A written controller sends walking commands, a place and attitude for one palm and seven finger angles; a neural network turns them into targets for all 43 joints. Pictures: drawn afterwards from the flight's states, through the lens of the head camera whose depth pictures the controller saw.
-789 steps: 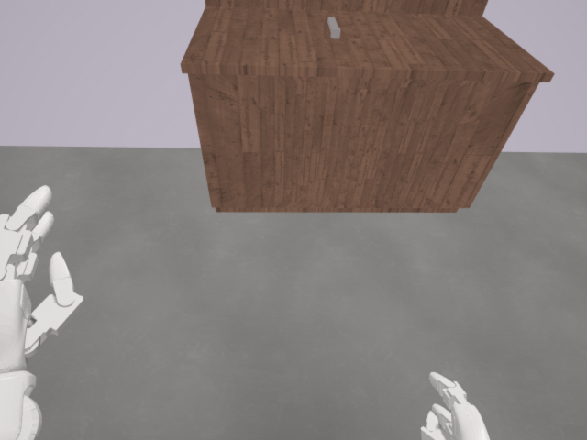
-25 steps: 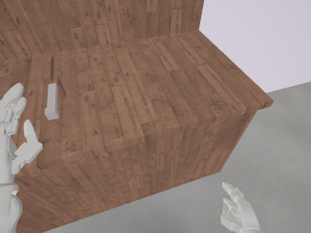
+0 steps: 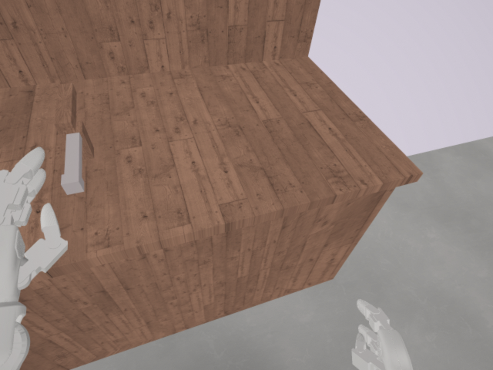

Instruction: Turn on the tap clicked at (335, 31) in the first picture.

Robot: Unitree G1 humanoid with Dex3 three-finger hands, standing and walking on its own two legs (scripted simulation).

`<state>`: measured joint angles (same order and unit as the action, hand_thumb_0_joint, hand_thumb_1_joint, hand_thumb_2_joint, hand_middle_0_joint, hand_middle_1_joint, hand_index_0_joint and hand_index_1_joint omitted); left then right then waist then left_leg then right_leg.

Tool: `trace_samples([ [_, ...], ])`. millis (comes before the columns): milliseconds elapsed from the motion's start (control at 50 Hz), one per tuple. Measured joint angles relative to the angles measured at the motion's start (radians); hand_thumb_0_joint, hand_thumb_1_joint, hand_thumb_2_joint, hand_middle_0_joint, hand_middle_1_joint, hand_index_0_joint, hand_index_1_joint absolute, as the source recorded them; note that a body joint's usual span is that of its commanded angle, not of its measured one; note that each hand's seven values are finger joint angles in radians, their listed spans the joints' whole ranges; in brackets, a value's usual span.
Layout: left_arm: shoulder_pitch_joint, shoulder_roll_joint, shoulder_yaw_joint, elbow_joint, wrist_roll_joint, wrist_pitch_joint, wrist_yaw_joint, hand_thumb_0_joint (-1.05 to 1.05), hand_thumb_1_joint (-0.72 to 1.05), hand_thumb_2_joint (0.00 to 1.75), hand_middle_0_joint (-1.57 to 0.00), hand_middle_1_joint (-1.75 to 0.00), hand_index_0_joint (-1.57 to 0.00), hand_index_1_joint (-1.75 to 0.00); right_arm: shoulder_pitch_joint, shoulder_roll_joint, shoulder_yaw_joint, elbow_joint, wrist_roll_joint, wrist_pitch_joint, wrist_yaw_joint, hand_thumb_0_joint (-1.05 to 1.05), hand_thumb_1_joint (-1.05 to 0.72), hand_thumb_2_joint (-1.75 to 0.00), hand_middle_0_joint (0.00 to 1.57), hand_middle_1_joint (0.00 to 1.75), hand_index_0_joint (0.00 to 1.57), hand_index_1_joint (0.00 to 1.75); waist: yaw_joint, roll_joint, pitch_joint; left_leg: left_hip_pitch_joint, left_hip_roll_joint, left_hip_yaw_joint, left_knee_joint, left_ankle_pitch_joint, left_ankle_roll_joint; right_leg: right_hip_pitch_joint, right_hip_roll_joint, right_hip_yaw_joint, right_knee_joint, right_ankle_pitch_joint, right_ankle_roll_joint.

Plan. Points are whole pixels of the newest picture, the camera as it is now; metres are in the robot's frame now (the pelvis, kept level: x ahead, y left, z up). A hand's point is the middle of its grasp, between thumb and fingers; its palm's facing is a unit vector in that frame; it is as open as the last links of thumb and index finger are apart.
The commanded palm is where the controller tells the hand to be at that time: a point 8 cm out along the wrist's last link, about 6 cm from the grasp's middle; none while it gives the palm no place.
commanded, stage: come to a stop and stand still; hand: left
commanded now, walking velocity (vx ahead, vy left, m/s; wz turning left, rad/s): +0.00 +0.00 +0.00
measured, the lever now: (72, 183) +0.39 +0.34 +0.06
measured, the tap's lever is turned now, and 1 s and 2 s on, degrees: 0 0 0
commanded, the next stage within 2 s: look again from close up in 0.26 s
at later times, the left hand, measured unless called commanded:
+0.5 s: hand (44, 244) +0.22 +0.26 +0.15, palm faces +0.42 -0.85 -0.31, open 7.4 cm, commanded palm +0.16 +0.29 +0.17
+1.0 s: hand (70, 259) +0.21 +0.24 +0.13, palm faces +0.38 -0.87 -0.33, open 7.4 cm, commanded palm +0.15 +0.29 +0.16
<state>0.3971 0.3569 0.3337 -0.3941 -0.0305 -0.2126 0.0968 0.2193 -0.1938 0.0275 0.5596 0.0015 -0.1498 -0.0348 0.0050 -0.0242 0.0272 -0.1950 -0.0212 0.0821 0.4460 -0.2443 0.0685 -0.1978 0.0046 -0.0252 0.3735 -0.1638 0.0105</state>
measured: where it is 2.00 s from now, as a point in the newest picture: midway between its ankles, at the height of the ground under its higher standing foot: outside the picture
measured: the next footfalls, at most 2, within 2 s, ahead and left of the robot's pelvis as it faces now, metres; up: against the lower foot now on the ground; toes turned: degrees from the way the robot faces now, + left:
none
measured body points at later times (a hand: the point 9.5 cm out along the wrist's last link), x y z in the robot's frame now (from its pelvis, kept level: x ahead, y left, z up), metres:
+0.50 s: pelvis +0.00 +0.01 +0.00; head +0.02 +0.04 +0.45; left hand +0.19 +0.31 +0.17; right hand +0.20 -0.20 -0.06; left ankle +0.00 +0.07 -0.74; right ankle +0.02 -0.13 -0.74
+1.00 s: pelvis -0.01 -0.02 -0.01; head -0.03 -0.03 +0.44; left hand +0.19 +0.28 +0.15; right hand +0.19 -0.23 -0.09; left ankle +0.00 +0.07 -0.74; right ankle +0.02 -0.13 -0.74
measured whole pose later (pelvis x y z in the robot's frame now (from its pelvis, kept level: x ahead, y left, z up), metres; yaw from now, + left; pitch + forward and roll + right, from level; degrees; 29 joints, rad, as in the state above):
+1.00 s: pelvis -0.01 -0.02 -0.01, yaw +2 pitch -3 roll +0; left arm 0.26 0.33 0.31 -0.28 -0.08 0.06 0.02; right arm 0.17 -0.24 0.06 0.62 -0.01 -0.11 0.00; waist 0.03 0.03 0.00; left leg -0.23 -0.04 0.05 0.53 -0.26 0.05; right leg -0.26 -0.01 -0.03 0.55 -0.25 -0.01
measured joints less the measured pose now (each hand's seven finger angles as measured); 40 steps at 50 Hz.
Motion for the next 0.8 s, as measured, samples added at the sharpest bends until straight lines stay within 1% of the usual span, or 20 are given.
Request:
trace_samples([
  [60,0.008,0.008,0.014,-0.019,-0.007,0.012,-0.001,0.01,0.89,0.90,-0.21,-0.30,-0.22,-0.30,-0.008,0.007,0.006,-0.007,0.000,0.005,0.002,0.01,-0.90,-0.89,0.20,0.29,0.20,0.30,0.008,-0.005,0.017,0.003,-0.007,-0.002,0.001,-0.002,0.004,0.001,-0.007,-0.002,0.009,-0.008,0.004],
  [100,0.010,0.007,0.017,-0.044,-0.010,0.014,0.000,0.01,0.89,0.90,-0.21,-0.30,-0.22,-0.30,-0.013,0.010,0.009,-0.008,-0.001,0.008,0.004,0.01,-0.90,-0.89,0.20,0.29,0.20,0.30,0.017,-0.008,0.028,0.003,-0.011,-0.005,0.004,-0.005,0.006,0.001,-0.011,-0.004,0.015,-0.013,0.007],
  [180,0.007,-0.003,0.011,-0.083,-0.011,0.011,0.004,0.01,0.89,0.90,-0.21,-0.30,-0.21,-0.30,-0.023,0.011,0.013,-0.003,-0.001,0.012,0.008,0.01,-0.90,-0.89,0.20,0.30,0.20,0.30,0.036,-0.009,0.038,0.005,-0.016,-0.008,0.010,-0.010,0.010,0.004,-0.017,-0.007,0.022,-0.020,0.012],
  [240,-0.004,-0.010,0.007,-0.085,-0.008,0.011,0.008,0.01,0.89,0.90,-0.21,-0.30,-0.21,-0.30,-0.031,0.013,0.013,0.001,-0.001,0.019,0.009,0.01,-0.90,-0.89,0.20,0.30,0.20,0.30,0.045,-0.007,0.039,0.007,-0.019,-0.009,0.012,-0.012,0.012,0.007,-0.020,-0.009,0.024,-0.022,0.014],
  [340,-0.022,-0.019,0.005,-0.054,-0.007,0.022,0.014,0.01,0.89,0.90,-0.21,-0.30,-0.21,-0.30,-0.039,0.016,0.013,0.000,0.001,0.032,0.006,0.01,-0.90,-0.89,0.20,0.30,0.20,0.30,0.046,-0.002,0.035,0.012,-0.020,-0.012,0.009,-0.011,0.013,0.016,-0.021,-0.011,0.016,-0.019,0.016],
  [460,-0.020,-0.023,-0.002,-0.054,-0.006,0.035,0.018,0.01,0.89,0.90,-0.20,-0.30,-0.21,-0.30,-0.035,0.014,0.012,-0.005,0.001,0.040,0.005,0.01,-0.90,-0.89,0.20,0.30,0.20,0.30,0.037,-0.006,0.037,0.015,-0.019,-0.014,0.007,-0.009,0.013,0.022,-0.019,-0.013,0.006,-0.014,0.015],
  [600,0.000,-0.010,0.002,-0.078,-0.007,0.025,0.021,0.01,0.89,0.90,-0.21,-0.30,-0.21,-0.30,-0.021,0.005,0.002,-0.003,0.002,0.047,0.002,0.01,-0.90,-0.89,0.20,0.30,0.20,0.30,0.026,-0.006,0.039,0.015,-0.017,-0.018,0.009,-0.009,0.011,0.026,-0.017,-0.017,0.003,-0.012,0.013],
  [720,0.012,-0.006,0.011,-0.072,-0.009,0.021,0.024,0.01,0.89,0.90,-0.21,-0.30,-0.21,-0.30,-0.009,-0.001,-0.006,0.005,0.005,0.052,-0.001,0.01,-0.90,-0.89,0.20,0.29,0.20,0.30,0.023,0.001,0.035,0.016,-0.017,-0.020,0.008,-0.007,0.009,0.027,-0.017,-0.020,0.004,-0.013,0.011],
  [740,-0.027,0.032,0.002,-0.062,0.003,0.019,0.023,0.01,0.89,0.90,-0.21,-0.30,-0.21,-0.30,0.014,-0.015,0.015,-0.026,0.019,0.055,-0.024,0.01,-0.90,-0.89,0.20,0.29,0.20,0.30,0.030,0.004,0.039,0.000,-0.017,-0.030,0.024,-0.010,0.011,0.014,-0.011,-0.018,0.024,-0.027,0.019],
  [760,-0.112,0.089,0.005,-0.024,0.042,0.016,0.000,0.01,0.89,0.90,-0.21,-0.30,-0.21,-0.30,0.036,-0.020,0.021,-0.037,-0.002,0.039,-0.029,0.01,-0.90,-0.89,0.20,0.29,0.20,0.30,0.047,0.001,0.049,-0.009,-0.025,-0.040,0.037,-0.010,0.011,0.004,-0.012,-0.013,0.048,-0.030,0.000],
  [780,-0.195,0.125,0.016,0.027,0.050,0.026,-0.021,0.01,0.88,0.90,-0.21,-0.30,-0.22,-0.30,0.037,-0.021,0.023,-0.020,-0.024,0.026,-0.014,0.01,-0.90,-0.89,0.20,0.29,0.20,0.30,0.055,-0.003,0.052,-0.013,-0.033,-0.050,0.040,-0.006,0.004,-0.004,-0.018,-0.016,0.069,-0.043,-0.012],
  [800,-0.254,0.138,0.035,0.062,0.032,0.055,-0.034,0.01,0.88,0.90,-0.21,-0.30,-0.22,-0.30,0.026,-0.022,0.029,0.006,-0.039,0.024,0.009,0.01,-0.90,-0.89,0.20,0.29,0.20,0.30,0.056,-0.005,0.045,-0.018,-0.038,-0.054,0.037,0.001,-0.004,-0.019,-0.022,-0.016,0.089,-0.051,-0.022],
])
